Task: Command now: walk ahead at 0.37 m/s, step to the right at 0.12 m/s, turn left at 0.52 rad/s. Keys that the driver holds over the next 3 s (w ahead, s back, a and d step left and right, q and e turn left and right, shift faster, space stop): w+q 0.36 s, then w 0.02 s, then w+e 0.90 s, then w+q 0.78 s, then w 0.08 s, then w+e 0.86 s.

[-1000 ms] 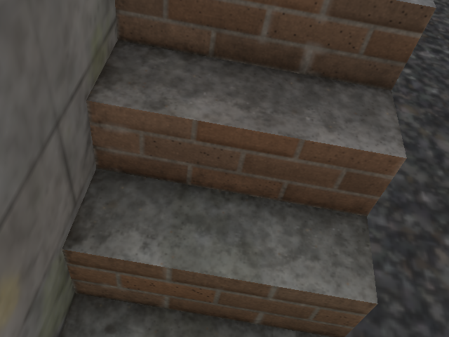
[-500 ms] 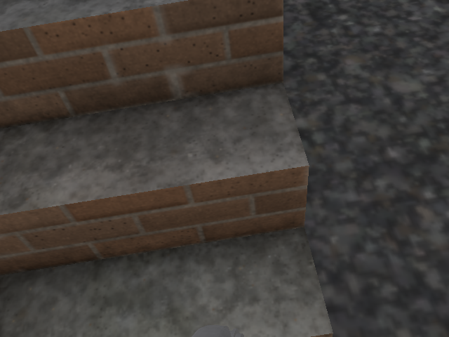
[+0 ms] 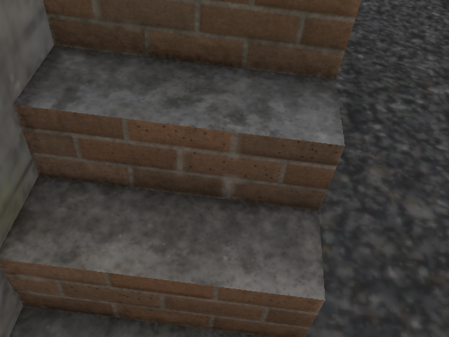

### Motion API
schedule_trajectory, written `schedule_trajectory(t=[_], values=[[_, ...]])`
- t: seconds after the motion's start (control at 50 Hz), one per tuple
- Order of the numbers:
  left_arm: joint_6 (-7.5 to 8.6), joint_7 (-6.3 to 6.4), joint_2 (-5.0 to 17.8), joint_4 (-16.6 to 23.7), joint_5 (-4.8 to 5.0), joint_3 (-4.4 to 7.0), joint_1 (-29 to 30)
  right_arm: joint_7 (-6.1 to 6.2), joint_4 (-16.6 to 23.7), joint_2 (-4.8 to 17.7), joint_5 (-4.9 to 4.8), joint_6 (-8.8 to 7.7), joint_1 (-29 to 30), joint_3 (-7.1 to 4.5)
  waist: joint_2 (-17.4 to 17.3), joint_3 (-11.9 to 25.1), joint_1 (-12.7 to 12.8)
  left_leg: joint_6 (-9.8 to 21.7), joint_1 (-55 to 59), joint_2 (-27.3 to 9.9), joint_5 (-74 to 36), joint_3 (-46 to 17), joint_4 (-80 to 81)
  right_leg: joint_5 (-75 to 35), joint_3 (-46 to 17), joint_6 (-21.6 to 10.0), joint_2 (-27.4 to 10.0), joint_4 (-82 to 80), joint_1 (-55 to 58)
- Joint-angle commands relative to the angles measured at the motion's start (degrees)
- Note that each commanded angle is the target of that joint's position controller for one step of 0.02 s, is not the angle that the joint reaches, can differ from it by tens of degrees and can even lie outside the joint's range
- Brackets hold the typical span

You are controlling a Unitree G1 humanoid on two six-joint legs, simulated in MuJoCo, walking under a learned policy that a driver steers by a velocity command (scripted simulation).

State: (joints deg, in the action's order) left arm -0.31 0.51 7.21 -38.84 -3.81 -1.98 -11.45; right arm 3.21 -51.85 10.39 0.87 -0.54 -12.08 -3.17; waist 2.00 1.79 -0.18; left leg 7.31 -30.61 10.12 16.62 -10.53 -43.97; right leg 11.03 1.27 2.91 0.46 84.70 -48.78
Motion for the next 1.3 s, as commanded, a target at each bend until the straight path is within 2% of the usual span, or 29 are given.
schedule_trajectory(t=[0.02,0.06,0.12,0.18,0.2,0.22,0.26,0.3,0.44,0.52,0.58,0.64,0.66,0.7,0.72,0.74,0.76,0.78,0.8,0.84,0.86,0.94,1.02,1.12,1.16,1.18,1.22,1.26,1.3], values=[[-0.61,1.22,5.8,1.6,-0.1,2.5,-4.4,0.93,8.1,7.7,1.33,-0.44,9.0,-2.02,-14.0,3.9,2.7,6.6,-4.7,-8.7,23.8,-21.6,21.5,7.5,0.4,-0.9,3.9,-0.6,8.0],[-0.15,1.12,6.3,1.8,-0.04,2.64,-3.7,1.95,9.3,8.4,2.76,-0.71,7.5,-3.11,-11.7,3.6,1.8,7.2,-1.2,-10.5,28.5,-24.8,21.6,14.9,0.9,-1.7,4.6,-13.0,9.3],[-0.41,1.51,6.0,-0.4,3.21,2.71,-5.1,3.23,7.8,8.4,2.92,0.51,0.4,-3.88,-9.1,2.7,0.1,8.6,4.3,-14.7,34.2,-30.3,22.9,23.9,-1.1,-3.9,3.6,-34.2,17.3],[0.65,1.31,2.5,-7.1,3.46,2.53,-16.6,2.51,7.6,5.8,2.34,0.84,0.2,-3.8,0.1,-0.1,5.2,3.7,-10.1,-7.0,34.6,-12.4,-3.2,10.9,1.4,-7.0,2.6,-60.9,43.4],[1.92,0.53,2.6,-7.8,2.94,2.15,-17.2,1.56,8.0,1.2,0.87,-0.13,0.3,-2.52,5.3,-0.4,4.4,0.7,-18.5,-1.1,18.5,1.3,-25.8,15.4,-7.3,-6.7,-3.9,-59.6,49.5],[2.59,1.09,11.1,-5.6,0.11,3.98,-12.6,0.47,9.0,1.0,-0.81,-0.96,-1.3,-2.08,12.4,1.8,0.9,-2.3,-26.0,-1.4,7.7,6.0,-44.0,28.2,-34.3,-11.0,-18.1,-72.1,44.3],[3.92,0.57,9.0,-1.1,0.41,3.62,-0.3,1.34,9.9,2.1,1.98,-1.04,-0.6,-1.51,-2.4,-3.0,-3.6,-4.8,-28.0,-5.7,-3.0,6.2,-74.2,28.9,-34.5,-9.4,-19.4,-73.2,32.8],[5.34,1.53,9.1,-5.7,0.07,3.44,-9.9,0.16,12.6,2.0,2.28,-0.06,5.1,-0.28,-8.3,-7.7,-0.3,-4.3,-32.9,-6.2,-4.0,5.0,-73.8,19.3,-19.2,-9.4,-13.9,-68.2,34.3],[7.72,2.5,9.9,-13.3,1.45,3.93,-24.7,-1.97,14.2,-1.3,1.62,1.11,10.6,1.52,0.4,-5.3,4.7,-3.4,-44.6,-4.4,-0.3,7.6,-78.1,-17.4,-10.1,-11.5,-14.9,-66.1,54.1],[10.14,1.65,7.6,-19.1,0.63,3.21,-31.7,-2.23,20.9,-2.9,2.87,1.5,22.3,3.73,-1.6,-5.5,5.6,0.2,-59.6,-6.8,1.6,6.4,-84.9,-9.8,-13.4,-10.0,-17.6,-69.7,62.6],[11.16,0.27,8.0,-21.2,2.0,2.89,-28.7,-2.77,23.5,-5.2,2.41,1.32,26.5,5.8,0.6,-8.5,2.7,0.6,-65.7,-9.5,5.3,12.7,-91.0,-13.0,-11.5,-6.9,-17.4,-72.8,60.9],[10.14,0.27,5.1,-23.7,2.57,1.79,-27.8,-2.7,27.5,-5.4,0.6,1.81,30.3,7.61,4.2,-10.9,1.9,0.2,-46.0,-12.3,5.6,21.1,-70.1,-36.3,-4.8,-8.5,-11.7,-80.2,43.8],[9.19,0.12,5.7,-22.3,4.12,1.81,-25.8,-2.97,24.7,-2.4,-0.57,2.22,26.7,7.44,1.8,-5.1,1.2,0.5,-24.8,-8.7,4.4,29.5,-53.5,-62.1,3.7,-7.8,-7.6,-81.0,37.8],[9.91,2.06,12.9,-24.0,6.41,2.78,-26.8,-1.11,19.9,-2.9,-6.69,3.07,14.8,6.88,9.3,10.6,-6.0,1.5,12.3,-1.9,11.1,26.8,-37.2,-110.0,0.7,-12.6,-12.5,-67.2,32.6],[11.68,0.87,18.9,-25.6,7.1,4.75,-26.8,-0.5,15.0,0.4,-4.58,3.5,-2.4,4.8,14.2,16.7,-13.3,2.4,16.7,-3.6,12.8,21.7,-32.0,-130.8,-3.2,-14.0,-18.6,-54.3,41.1],[12.32,-0.59,22.8,-24.1,8.65,6.57,-23.9,-0.77,11.6,3.9,-0.9,2.44,-10.1,3.08,16.2,20.6,-17.1,4.3,25.4,-5.0,15.3,12.5,-23.1,-128.6,-5.0,-13.6,-16.3,-38.7,39.0],[12.53,-3.12,17.3,-22.2,8.04,5.99,-23.2,0.23,8.4,8.8,2.11,2.56,-12.1,0.49,2.5,18.8,-16.3,9.8,30.5,-14.3,17.7,-12.4,-7.6,-94.2,-5.7,-11.1,-5.7,-20.7,25.9],[12.43,-4.52,10.9,-17.4,5.17,5.5,-17.0,0.16,6.6,11.3,2.51,2.39,-7.0,-0.56,-9.5,18.0,-12.0,14.1,26.0,-24.5,16.5,-33.2,12.2,-21.5,-5.8,-9.8,6.1,8.3,15.9],[11.41,-4.51,7.5,-10.7,3.36,5.53,-8.4,-0.73,4.5,11.0,1.59,1.4,-0.8,-1.32,-5.1,16.2,-6.9,14.5,19.8,-27.0,27.8,-35.8,17.4,-16.8,-12.9,-10.4,6.0,31.1,7.7],[10.15,-3.11,-2.1,-2.3,0.58,2.6,1.5,-0.69,-2.5,-0.6,1.43,-1.06,2.7,1.33,0.2,-3.5,1.6,7.3,-0.3,-28.6,26.9,-22.4,20.5,-18.7,-13.8,-14.9,3.2,41.0,-3.7],[10.29,-1.98,1.6,-3.0,-2.07,3.41,2.8,-0.19,-6.9,-1.8,0.56,-2.36,-4.0,1.51,6.0,-3.7,-4.2,6.7,18.0,-21.1,13.9,-21.4,15.4,-14.3,-11.0,-12.7,1.8,31.3,-7.5],[10.38,-4.21,1.6,-4.2,1.95,3.7,6.1,1.75,-14.2,-0.5,3.51,-6.23,-18.0,0.28,0.9,3.3,-6.7,8.4,47.3,-23.4,-31.3,-10.8,15.9,-1.6,-14.2,-9.8,6.7,31.5,-19.0],[5.93,-5.2,-0.9,-4.5,1.89,1.83,7.5,0.69,-12.3,-2.2,1.17,-9.08,-15.9,2.05,0.7,2.2,0.6,2.2,32.4,-25.6,-28.0,2.2,21.5,-6.4,-11.6,-11.4,4.7,26.3,-11.2],[2.3,-3.12,0.3,-2.3,2.09,1.98,14.6,-2.09,-9.6,0.9,2.32,-11.75,-18.2,2.1,-10.4,-3.3,0.5,3.0,23.4,-30.3,-7.8,10.0,27.0,-7.8,-8.1,-12.0,3.2,44.2,-23.8],[2.37,-2.35,4.7,0.4,1.73,3.42,18.7,-2.57,-6.5,1.7,1.42,-11.06,-15.4,2.06,-7.0,-8.3,1.4,-1.6,20.0,-30.8,1.9,13.7,29.1,-3.8,-11.5,-10.6,-0.4,29.2,-25.0],[2.91,-2.42,8.9,2.9,1.71,4.53,25.2,-2.09,-5.0,2.4,1.63,-10.58,-15.1,1.76,-5.7,-12.2,-0.9,-1.6,14.5,-27.7,-3.4,21.3,32.3,-2.4,-1.9,-9.2,0.6,14.0,-18.4],[3.16,-1.97,11.6,6.7,3.59,6.46,30.2,-0.55,-4.8,2.9,2.05,-10.73,-25.9,1.29,-6.4,-7.3,-5.8,-1.1,28.9,-22.0,-35.0,22.2,27.5,7.7,4.2,-8.8,3.6,2.5,-13.4],[3.12,-4.97,3.0,7.7,4.55,4.13,33.0,0.55,-6.4,4.8,4.17,-7.66,-41.3,0.26,-12.8,1.9,-12.0,0.2,56.9,-24.0,-55.3,18.7,13.0,20.1,4.5,-8.1,4.2,-7.2,-20.9],[4.4,-6.2,0.9,6.1,6.25,2.97,26.4,0.62,3.6,7.6,3.6,-5.28,-25.4,-0.64,-12.7,8.3,-5.3,-3.0,39.8,-21.1,-70.5,22.6,1.4,14.6,8.9,-4.6,4.7,-34.5,10.6]])
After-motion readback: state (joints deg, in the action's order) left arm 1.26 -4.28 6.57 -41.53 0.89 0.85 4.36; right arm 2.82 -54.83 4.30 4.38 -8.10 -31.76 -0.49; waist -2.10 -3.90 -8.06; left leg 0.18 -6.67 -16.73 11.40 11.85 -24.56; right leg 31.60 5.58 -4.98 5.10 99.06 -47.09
